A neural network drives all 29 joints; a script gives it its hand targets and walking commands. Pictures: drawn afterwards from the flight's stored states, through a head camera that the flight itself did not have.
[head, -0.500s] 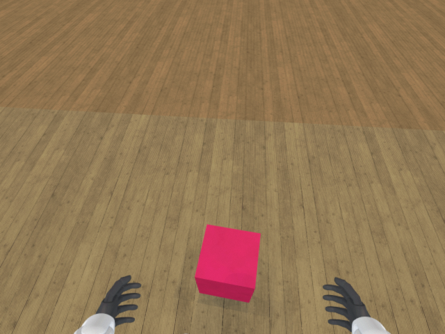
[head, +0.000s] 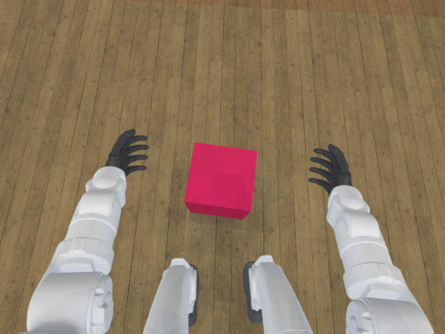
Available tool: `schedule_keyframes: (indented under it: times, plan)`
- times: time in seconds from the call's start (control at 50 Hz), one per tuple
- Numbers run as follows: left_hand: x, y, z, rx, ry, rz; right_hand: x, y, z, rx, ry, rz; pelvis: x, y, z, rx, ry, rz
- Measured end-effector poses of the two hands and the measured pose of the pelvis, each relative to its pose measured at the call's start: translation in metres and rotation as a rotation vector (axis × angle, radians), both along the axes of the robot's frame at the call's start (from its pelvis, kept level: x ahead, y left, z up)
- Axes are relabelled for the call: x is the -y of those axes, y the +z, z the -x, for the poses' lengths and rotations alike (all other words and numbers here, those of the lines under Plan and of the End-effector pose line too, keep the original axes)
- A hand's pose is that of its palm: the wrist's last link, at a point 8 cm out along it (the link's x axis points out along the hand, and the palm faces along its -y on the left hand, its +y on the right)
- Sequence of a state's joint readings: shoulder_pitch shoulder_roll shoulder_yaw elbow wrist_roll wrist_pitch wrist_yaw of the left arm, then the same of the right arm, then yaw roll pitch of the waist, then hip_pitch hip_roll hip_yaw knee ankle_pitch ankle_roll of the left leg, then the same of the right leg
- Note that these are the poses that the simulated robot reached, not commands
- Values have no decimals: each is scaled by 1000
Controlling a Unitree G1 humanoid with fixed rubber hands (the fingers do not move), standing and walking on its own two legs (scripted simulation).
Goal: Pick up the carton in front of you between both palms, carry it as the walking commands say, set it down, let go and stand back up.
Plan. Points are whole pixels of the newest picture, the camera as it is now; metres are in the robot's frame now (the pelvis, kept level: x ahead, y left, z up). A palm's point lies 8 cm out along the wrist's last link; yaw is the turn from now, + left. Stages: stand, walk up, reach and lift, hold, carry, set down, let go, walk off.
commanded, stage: reach and lift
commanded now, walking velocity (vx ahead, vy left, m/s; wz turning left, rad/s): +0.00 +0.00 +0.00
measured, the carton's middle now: (220, 184) +0.48 -0.01 -0.55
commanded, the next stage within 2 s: none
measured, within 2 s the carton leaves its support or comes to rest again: neither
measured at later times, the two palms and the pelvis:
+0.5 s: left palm (141, 124) +0.54 +0.18 -0.16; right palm (310, 148) +0.47 -0.20 -0.16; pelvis +0.00 +0.01 -0.04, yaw -1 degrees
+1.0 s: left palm (163, 166) +0.51 +0.17 -0.40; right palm (283, 180) +0.46 -0.20 -0.40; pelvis -0.05 +0.00 -0.25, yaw -3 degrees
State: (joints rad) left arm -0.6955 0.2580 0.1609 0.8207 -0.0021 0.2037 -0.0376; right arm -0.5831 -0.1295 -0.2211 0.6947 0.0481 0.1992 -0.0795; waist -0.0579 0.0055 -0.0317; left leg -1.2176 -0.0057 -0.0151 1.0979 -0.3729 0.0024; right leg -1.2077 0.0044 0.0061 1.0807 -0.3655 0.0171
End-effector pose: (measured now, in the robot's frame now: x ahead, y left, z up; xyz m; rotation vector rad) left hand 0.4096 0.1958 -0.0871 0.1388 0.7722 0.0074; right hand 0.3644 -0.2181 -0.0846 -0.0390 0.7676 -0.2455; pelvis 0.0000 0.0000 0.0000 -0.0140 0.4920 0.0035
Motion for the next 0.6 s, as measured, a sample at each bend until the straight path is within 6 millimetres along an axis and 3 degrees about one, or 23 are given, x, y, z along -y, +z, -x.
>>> schedule_keyframes:
  times: [0.18,0.34,0.48,0.6]
  plan:
    - [9,-18,-68,66,-13,19,-6,-20,-56,76,-46,-4,-4,-18,17,-133,5,8]
    - [16,-32,-120,115,-33,29,-12,-36,-100,129,-57,-3,-7,-28,12,-248,6,16]
    - [19,-64,-127,102,-33,37,-14,-66,-104,117,-59,-5,-8,-37,-3,-346,1,20]
    - [23,-121,-117,70,-15,40,-13,-119,-99,85,-59,-9,-8,-72,-6,-420,-6,23]
